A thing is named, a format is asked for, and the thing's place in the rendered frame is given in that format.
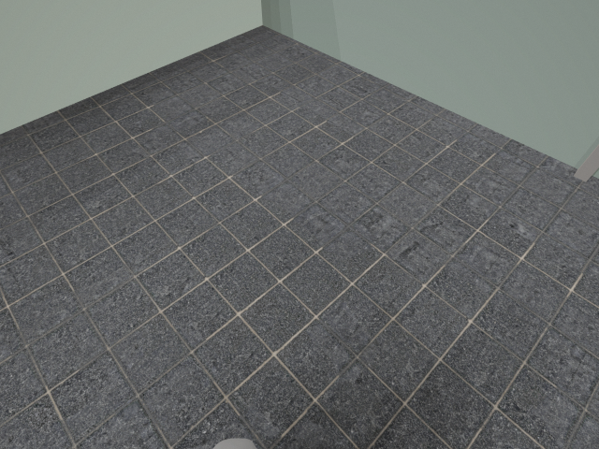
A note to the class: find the panel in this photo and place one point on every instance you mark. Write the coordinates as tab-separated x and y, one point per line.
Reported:
590	165

